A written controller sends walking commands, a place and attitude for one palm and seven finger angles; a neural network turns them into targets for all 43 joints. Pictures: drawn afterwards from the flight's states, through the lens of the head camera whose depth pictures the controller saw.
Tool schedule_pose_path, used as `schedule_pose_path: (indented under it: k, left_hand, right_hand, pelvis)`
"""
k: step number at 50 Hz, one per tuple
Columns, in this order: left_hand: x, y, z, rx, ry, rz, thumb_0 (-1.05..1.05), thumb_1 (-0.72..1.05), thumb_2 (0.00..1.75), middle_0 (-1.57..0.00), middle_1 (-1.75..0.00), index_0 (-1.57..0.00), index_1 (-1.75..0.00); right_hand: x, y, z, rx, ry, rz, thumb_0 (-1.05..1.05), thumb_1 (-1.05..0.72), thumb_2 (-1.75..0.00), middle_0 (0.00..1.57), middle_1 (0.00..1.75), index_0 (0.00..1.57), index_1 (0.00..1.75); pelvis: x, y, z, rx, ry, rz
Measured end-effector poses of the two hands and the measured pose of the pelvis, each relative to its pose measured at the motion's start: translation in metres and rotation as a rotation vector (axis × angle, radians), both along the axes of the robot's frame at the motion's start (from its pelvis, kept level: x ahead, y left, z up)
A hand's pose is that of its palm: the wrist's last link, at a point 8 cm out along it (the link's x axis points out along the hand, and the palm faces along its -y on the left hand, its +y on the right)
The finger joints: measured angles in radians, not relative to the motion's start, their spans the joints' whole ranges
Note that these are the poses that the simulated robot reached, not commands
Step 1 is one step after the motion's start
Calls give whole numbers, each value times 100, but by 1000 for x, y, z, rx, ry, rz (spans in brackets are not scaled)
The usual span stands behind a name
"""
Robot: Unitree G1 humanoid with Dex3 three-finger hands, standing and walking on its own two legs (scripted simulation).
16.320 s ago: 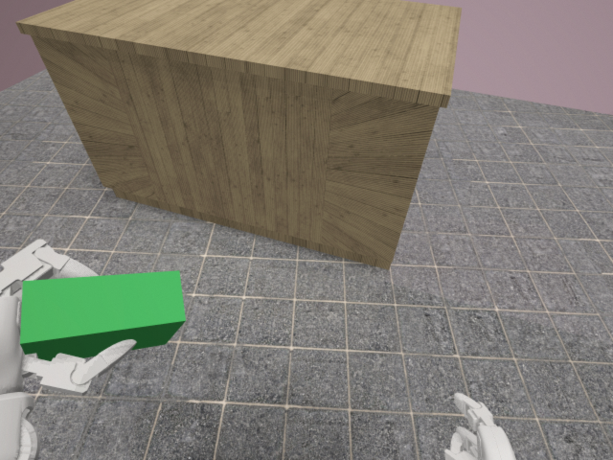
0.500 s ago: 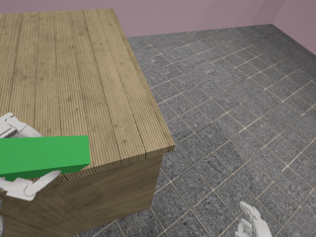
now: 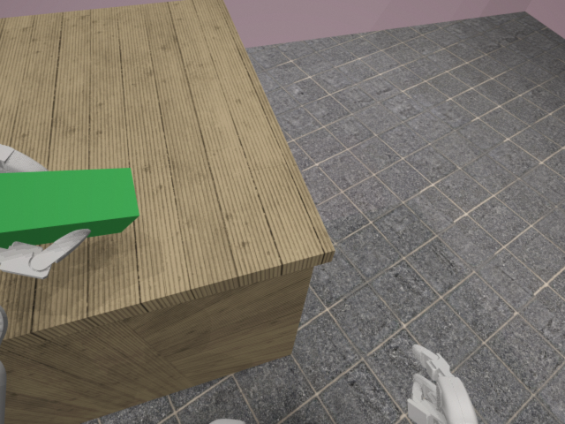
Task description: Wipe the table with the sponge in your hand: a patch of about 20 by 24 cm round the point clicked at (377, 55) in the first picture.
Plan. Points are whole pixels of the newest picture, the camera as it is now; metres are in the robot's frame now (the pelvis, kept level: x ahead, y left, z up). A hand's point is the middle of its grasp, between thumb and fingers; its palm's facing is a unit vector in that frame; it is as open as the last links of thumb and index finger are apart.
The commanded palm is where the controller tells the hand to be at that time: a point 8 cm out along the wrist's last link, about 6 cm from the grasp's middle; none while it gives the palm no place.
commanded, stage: come to a stop and stand still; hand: left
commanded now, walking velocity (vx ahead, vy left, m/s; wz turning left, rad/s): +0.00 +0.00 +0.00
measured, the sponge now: (84, 207) +0.29 +0.26 +0.16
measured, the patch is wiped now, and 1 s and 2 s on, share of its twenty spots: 0.00 0.00 0.00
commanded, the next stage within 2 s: look again from close up in 0.58 s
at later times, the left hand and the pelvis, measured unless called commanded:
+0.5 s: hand (36, 223) +0.26 +0.30 +0.16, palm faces +0.38 -0.84 -0.38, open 9.3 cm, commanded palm +0.20 +0.34 +0.18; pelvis +0.04 +0.05 -0.01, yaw +1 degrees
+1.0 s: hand (43, 252) +0.23 +0.28 +0.16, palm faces +0.38 -0.84 -0.39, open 9.3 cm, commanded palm +0.17 +0.31 +0.18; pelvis +0.01 +0.03 +0.00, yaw +0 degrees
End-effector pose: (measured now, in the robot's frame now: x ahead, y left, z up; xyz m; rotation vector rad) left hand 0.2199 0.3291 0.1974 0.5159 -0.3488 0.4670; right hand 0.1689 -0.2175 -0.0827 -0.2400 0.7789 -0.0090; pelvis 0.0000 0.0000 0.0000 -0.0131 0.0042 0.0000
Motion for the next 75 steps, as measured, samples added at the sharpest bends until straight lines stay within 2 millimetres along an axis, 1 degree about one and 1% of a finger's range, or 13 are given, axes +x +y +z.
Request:
schedule_pose_path:
  k: [5, 7, 11, 16, 21, 25, 30, 37, 54, 62, 68, 71, 75]
  left_hand:
    - [10, -41, -10, -12, 64, -219, -1, -43, 102, -80, -136, -82, -135]
    - [9, -46, -19, -5, 126, -280, -1, -43, 102, -80, -136, -82, -135]
    - [9, -20, -32, 21, 201, -246, -1, -43, 102, -80, -136, -82, -135]
    - [7, 20, -25, 35, 152, -105, -1, -43, 103, -80, -136, -82, -136]
    - [1, 16, -16, -11, 58, -100, -1, -43, 103, -80, -136, -82, -136]
    - [1, 8, -20, -37, 57, -133, -1, -43, 103, -80, -136, -82, -136]
    - [1, 15, -27, -39, 102, -107, -1, -43, 103, -80, -136, -82, -136]
    - [-8, 8, -23, -54, 91, -92, -1, -43, 103, -80, -136, -82, -136]
    - [-34, -19, -25, -79, 108, -108, -1, -43, 103, -80, -137, -82, -136]
    - [-36, -25, -28, -85, 104, -122, -1, -43, 103, -80, -137, -82, -136]
    - [-29, -19, -28, -75, 107, -126, -1, -43, 103, -80, -137, -82, -136]
    - [-10, 6, 2, 109, 12, -103, -1, -43, 103, -80, -137, -82, -136]
    - [10, 30, 24, 90, -97, -42, -1, -43, 103, -80, -137, -82, -137]
  right_hand:
    - [-3, 12, 1, 40, -31, -87, 1, -90, -90, 20, 30, 20, 30]
    - [-3, 17, 2, 38, -29, -122, 1, -90, -90, 20, 30, 20, 30]
    - [1, 26, 3, 13, -5, -139, 1, -90, -90, 20, 30, 20, 30]
    - [18, 36, 4, -20, 2, -72, 1, -90, -90, 20, 30, 20, 30]
    - [42, 49, 10, -15, -52, -9, 1, -90, -90, 20, 30, 20, 30]
    - [58, 59, 16, 6, -99, 5, 1, -90, -90, 20, 30, 20, 30]
    - [65, 64, 20, 24, -120, 7, 1, -90, -90, 20, 30, 20, 30]
    - [54, 55, 18, 11, -92, 9, 1, -90, -90, 20, 30, 20, 30]
    - [-2, 11, 14, -24, -62, -89, 1, -90, -90, 20, 30, 20, 30]
    - [-13, 1, 15, -46, -62, -100, 1, -90, -90, 20, 30, 20, 30]
    - [-11, 3, 16, -54, -60, -105, 1, -90, -90, 20, 30, 20, 30]
    - [-9, 11, 11, -70, -32, -36, 1, -90, -90, 20, 30, 20, 30]
    - [-3, 21, 3, -15, -11, -23, 1, -90, -90, 20, 30, 20, 30]
  pelvis:
    - [14, 24, 0, -5, 14, -30]
    - [21, 30, 0, -5, 17, -32]
    - [30, 37, -2, -3, 17, -20]
    - [36, 44, -4, -6, 12, -1]
    - [41, 52, -5, -16, -1, 8]
    - [43, 54, -5, -21, -8, 14]
    - [41, 50, -4, -21, -10, 15]
    - [33, 44, -2, -18, -12, 15]
    - [10, 24, 1, -4, -32, 1]
    - [6, 21, 1, -12, -19, 0]
    - [11, 25, 1, -11, -13, -4]
    - [6, 23, -2, -10, -5, 12]
    - [6, 28, -3, -2, 9, -9]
